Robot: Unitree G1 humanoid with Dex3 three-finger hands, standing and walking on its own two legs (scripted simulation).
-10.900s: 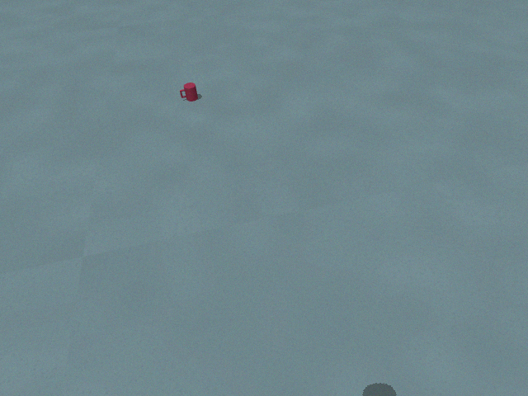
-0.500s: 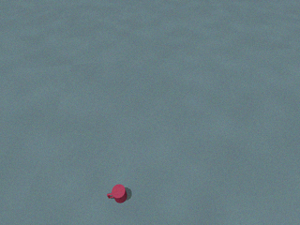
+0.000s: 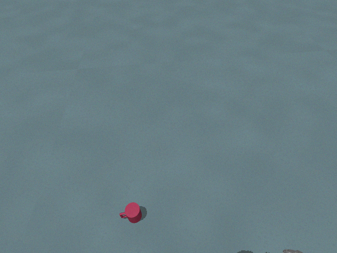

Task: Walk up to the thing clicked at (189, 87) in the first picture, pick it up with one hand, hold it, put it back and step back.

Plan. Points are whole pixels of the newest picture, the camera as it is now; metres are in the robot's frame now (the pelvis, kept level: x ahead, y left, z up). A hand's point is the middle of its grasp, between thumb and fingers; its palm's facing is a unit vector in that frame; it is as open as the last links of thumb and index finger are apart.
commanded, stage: stand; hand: left
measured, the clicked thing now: (130, 213) +0.45 +0.25 -0.73
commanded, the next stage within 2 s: rise first in 1.94 s
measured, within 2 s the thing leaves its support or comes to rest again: neither
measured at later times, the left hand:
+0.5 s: hand out of the picture +0.03 +0.25 -0.16, palm faces -0.02 -0.94 -0.34, open 7.4 cm
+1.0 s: hand out of the picture +0.04 +0.24 -0.16, palm faces -0.02 -0.94 -0.34, open 7.4 cm
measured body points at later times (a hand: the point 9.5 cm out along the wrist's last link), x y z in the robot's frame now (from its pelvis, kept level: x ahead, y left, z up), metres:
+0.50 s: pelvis -0.02 +0.00 +0.00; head -0.01 +0.00 +0.45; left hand +0.03 +0.30 -0.13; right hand +0.04 -0.30 -0.13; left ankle +0.00 +0.11 -0.74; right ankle -0.02 -0.14 -0.74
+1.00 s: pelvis -0.02 -0.01 +0.00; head +0.00 -0.01 +0.45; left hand +0.04 +0.29 -0.13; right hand +0.06 -0.31 -0.13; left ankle +0.00 +0.11 -0.74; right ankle -0.02 -0.14 -0.74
